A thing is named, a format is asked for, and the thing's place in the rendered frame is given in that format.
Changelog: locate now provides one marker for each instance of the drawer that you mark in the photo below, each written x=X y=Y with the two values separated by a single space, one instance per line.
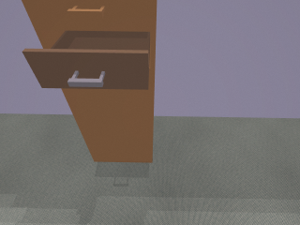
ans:
x=123 y=55

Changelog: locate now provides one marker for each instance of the handle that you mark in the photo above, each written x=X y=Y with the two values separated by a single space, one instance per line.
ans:
x=85 y=82
x=85 y=13

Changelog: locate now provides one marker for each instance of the cabinet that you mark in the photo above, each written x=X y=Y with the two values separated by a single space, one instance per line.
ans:
x=117 y=124

